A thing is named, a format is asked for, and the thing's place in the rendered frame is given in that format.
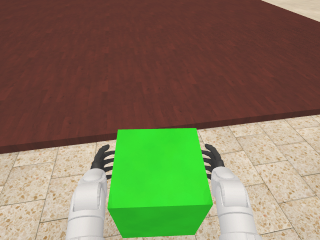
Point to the robot right forearm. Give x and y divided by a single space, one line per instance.
236 219

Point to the left robot hand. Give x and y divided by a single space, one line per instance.
99 161

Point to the robot left forearm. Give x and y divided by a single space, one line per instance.
87 208

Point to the carton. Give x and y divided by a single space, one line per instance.
159 185

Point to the right robot hand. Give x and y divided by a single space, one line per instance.
215 160

